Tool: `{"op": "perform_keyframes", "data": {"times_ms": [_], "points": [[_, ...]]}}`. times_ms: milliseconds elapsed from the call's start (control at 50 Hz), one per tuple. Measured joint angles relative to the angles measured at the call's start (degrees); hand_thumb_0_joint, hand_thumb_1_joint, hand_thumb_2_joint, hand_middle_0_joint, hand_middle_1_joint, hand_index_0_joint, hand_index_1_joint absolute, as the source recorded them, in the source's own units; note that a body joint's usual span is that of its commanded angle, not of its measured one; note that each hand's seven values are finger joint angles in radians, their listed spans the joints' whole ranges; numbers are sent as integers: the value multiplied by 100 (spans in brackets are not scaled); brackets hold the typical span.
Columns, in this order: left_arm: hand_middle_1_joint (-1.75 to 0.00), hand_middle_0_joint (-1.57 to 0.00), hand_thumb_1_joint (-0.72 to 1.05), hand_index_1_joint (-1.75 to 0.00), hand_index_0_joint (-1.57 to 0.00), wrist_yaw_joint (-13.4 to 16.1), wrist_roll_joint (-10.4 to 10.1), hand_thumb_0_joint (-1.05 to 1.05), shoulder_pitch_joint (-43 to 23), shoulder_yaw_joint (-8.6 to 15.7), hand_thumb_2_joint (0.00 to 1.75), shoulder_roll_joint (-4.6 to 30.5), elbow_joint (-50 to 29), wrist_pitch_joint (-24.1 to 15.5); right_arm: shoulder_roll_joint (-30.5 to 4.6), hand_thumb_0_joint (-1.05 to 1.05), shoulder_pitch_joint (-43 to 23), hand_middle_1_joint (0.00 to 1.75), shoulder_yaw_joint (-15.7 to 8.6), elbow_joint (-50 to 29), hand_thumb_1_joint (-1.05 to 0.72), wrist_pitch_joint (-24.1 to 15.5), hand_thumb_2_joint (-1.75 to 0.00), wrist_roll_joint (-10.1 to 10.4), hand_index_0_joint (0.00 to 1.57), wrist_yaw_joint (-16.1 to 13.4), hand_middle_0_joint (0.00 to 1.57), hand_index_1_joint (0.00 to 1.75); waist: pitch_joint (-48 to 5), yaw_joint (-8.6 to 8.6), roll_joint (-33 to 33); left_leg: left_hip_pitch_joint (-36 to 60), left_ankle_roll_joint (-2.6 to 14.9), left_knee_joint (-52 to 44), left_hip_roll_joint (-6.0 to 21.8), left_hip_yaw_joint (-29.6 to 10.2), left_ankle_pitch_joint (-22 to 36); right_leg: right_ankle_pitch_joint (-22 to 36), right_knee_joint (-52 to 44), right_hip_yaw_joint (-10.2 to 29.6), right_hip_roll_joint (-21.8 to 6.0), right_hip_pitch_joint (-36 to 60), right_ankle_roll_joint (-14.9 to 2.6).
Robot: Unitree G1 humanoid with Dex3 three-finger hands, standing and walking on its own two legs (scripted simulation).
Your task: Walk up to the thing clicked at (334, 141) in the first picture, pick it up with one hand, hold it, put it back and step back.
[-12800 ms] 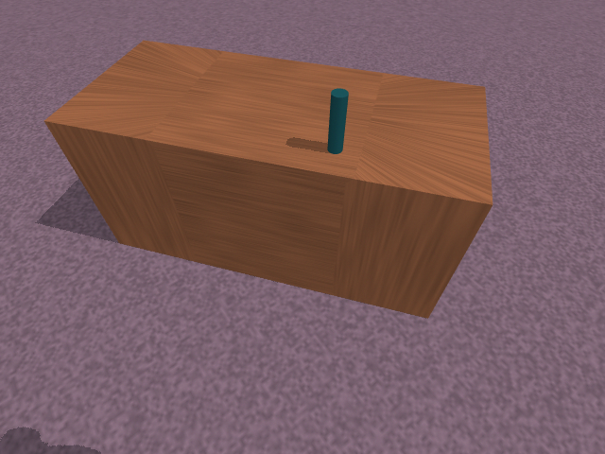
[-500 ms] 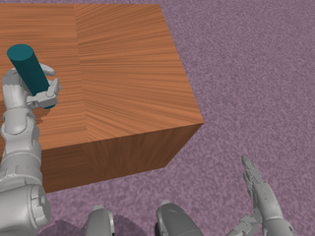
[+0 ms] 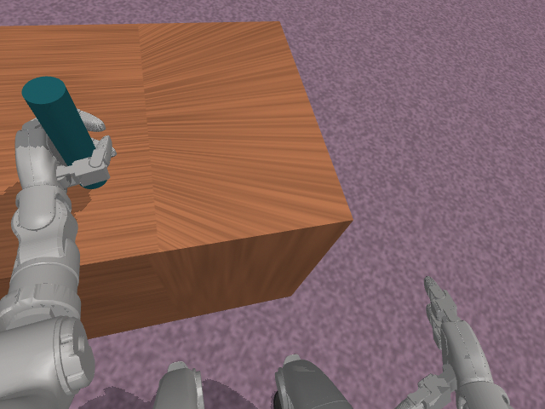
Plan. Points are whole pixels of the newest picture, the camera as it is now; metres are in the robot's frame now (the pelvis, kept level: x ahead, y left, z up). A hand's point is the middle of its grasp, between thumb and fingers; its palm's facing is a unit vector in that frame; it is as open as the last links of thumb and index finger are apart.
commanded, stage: settle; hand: left
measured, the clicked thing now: (72, 141) +0.49 +0.20 +0.06
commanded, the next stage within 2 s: lift in 0.02 s
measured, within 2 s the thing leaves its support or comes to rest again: neither
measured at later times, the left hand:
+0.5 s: hand (81, 145) +0.46 +0.18 +0.08, palm faces +0.09 -1.00 -0.02, open 5.2 cm
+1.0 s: hand (68, 164) +0.39 +0.17 +0.15, palm faces +0.10 -1.00 -0.01, open 5.2 cm
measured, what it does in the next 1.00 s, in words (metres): stands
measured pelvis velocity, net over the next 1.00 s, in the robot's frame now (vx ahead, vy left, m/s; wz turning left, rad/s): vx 0.01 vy -0.01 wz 0.02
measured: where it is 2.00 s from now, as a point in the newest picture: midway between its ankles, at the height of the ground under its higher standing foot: outside the picture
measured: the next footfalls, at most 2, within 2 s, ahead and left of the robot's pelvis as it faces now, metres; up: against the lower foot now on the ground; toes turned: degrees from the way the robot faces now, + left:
none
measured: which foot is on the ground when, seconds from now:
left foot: down 0.00-1.00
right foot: down 0.00-1.00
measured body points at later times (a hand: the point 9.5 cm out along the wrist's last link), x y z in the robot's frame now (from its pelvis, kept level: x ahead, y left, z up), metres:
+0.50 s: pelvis +0.01 +0.00 +0.02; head +0.10 +0.02 +0.46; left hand +0.45 +0.24 +0.08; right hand +0.16 -0.27 +0.00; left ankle +0.04 +0.13 -0.65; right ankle -0.01 -0.14 -0.65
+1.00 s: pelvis +0.01 -0.01 +0.05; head +0.04 -0.01 +0.50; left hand +0.38 +0.22 +0.15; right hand +0.17 -0.28 +0.00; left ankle +0.04 +0.13 -0.65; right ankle -0.01 -0.14 -0.65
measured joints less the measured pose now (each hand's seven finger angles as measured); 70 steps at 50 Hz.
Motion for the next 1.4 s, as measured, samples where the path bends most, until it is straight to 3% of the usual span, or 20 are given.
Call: {"op": "perform_keyframes", "data": {"times_ms": [180, 380, 680, 880, 1080, 1400], "points": [[-113, -101, 16, -114, -102, -78, -37, -3, -13, -68, 113, 8, 27, 139, 61, -1, -89, 5, 24, 249, 54, 30, -5, 35, 5, 9, 6, 6, -45, 76, 61, 130, 23, -114, -10, 37, 13, 36, -139, 31, -16, 132, 21], [-113, -100, 17, -114, -102, -124, -171, -3, 285, -230, 113, -209, -409, 309, 2, -1, -59, 5, -143, 456, 54, 51, -5, 93, 5, -61, 6, 5, -50, 229, 74, 465, 36, -335, -18, 93, 52, 95, -366, 76, -33, 449, 36], [-112, -101, 16, -113, -102, 18, -409, -3, 1412, -732, 113, -744, -2046, 988, 73, -1, -53, 5, -260, 1021, 54, 118, -5, 267, 5, -208, 6, 5, -83, 645, 180, 1454, 14, -947, -59, 168, 186, 215, -914, 120, -91, 1386, 13], [-112, -101, 16, -113, -102, 82, -552, -3, 1963, -927, 113, -962, -2929, 1545, 42, -1, -163, 5, -349, 1443, 54, 88, -5, 407, 5, -340, 6, 5, -2, 841, 155, 2098, -5, -1387, -124, 208, 368, 326, -1219, 139, -162, 1965, -7], [-111, -101, 16, -112, -103, 182, -608, -3, 2407, -1039, 114, -1077, -3669, 1943, 43, -1, -307, 5, -423, 1941, 54, -17, -5, 466, 5, -452, 6, 5, 164, 921, 176, 2565, -24, -1729, -152, 230, 554, 472, -1477, 150, -191, 2387, -28], [-111, -101, 16, -112, -103, 159, -729, -3, 2873, -1079, 114, -1135, -4412, 2396, 109, -1, -522, 5, -308, 2578, 54, -336, -5, 506, 5, -618, 6, 5, 272, 1010, 212, 3100, -25, -2121, -192, 238, 733, 621, -1818, 142, -233, 2899, -31]]}}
